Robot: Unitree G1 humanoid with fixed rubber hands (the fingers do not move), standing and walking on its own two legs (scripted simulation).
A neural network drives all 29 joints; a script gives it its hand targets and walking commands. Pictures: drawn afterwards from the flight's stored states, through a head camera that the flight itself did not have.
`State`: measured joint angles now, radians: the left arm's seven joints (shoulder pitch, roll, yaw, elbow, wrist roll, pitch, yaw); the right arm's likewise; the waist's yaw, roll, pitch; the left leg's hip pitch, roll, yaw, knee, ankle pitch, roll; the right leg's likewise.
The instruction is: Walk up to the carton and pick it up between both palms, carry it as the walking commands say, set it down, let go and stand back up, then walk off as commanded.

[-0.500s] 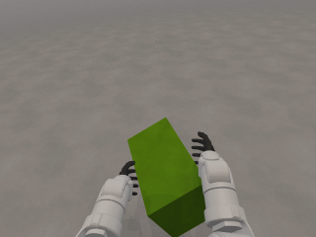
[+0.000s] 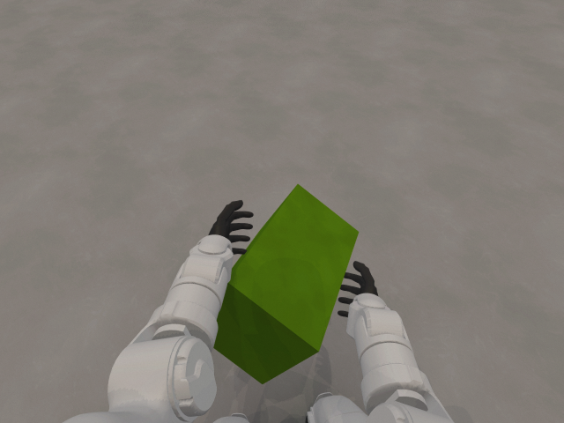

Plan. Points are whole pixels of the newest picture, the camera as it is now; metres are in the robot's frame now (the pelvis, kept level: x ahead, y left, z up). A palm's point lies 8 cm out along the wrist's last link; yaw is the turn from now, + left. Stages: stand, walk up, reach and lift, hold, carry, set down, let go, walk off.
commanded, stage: set down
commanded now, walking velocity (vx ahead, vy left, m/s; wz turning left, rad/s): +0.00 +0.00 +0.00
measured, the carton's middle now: (281, 275) +0.39 -0.03 -0.10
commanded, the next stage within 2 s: none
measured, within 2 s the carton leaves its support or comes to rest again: neither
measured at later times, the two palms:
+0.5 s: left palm (234, 274) +0.40 +0.05 -0.09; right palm (367, 289) +0.33 -0.19 -0.09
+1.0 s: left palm (251, 278) +0.43 +0.03 -0.18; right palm (364, 299) +0.36 -0.20 -0.20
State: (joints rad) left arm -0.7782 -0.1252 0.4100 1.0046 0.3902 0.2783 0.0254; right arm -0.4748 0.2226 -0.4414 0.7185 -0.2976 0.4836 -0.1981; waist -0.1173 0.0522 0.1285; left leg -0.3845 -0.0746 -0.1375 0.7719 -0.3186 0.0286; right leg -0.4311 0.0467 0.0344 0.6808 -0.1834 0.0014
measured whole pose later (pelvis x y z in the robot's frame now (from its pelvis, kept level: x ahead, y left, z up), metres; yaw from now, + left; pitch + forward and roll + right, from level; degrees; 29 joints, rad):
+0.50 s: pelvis +0.01 +0.04 -0.04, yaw -1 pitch +17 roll +0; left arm -0.66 -0.17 0.25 0.83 0.21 0.16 0.23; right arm -0.60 0.16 -0.50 0.65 -0.32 0.23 -0.07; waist -0.20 0.07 0.02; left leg -0.93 -0.14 -0.07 1.02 -0.38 0.05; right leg -0.98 0.03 0.11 0.94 -0.27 0.07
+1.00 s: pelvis +0.00 +0.00 -0.13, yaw -1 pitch +26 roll +2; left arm -0.84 -0.09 0.22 0.85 0.14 0.14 0.22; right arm -0.68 0.14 -0.38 0.59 -0.16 0.26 -0.26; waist -0.13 0.06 0.01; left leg -1.32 -0.14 -0.08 1.39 -0.52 -0.01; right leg -1.41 0.09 0.10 1.34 -0.38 0.03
